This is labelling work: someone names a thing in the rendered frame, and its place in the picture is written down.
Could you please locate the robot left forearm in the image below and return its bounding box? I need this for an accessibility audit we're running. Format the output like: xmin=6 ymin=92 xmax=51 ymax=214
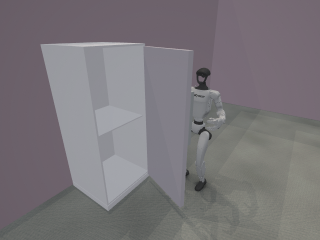
xmin=218 ymin=110 xmax=226 ymax=124

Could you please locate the robot torso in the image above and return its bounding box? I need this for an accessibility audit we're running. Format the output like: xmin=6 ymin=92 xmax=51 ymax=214
xmin=191 ymin=86 xmax=213 ymax=135

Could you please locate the robot left hand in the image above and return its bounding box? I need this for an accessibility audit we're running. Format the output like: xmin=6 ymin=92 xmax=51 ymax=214
xmin=206 ymin=118 xmax=223 ymax=131

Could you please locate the fridge door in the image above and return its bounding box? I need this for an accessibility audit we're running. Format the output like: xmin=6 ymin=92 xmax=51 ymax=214
xmin=143 ymin=46 xmax=194 ymax=208

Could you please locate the robot left shin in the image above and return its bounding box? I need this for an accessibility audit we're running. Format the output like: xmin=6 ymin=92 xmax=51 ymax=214
xmin=196 ymin=161 xmax=206 ymax=182

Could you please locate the left robot upper arm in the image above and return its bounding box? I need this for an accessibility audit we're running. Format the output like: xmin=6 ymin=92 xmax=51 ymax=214
xmin=209 ymin=90 xmax=223 ymax=116

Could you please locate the handle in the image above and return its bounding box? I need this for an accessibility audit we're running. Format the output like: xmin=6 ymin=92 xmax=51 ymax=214
xmin=187 ymin=91 xmax=195 ymax=146

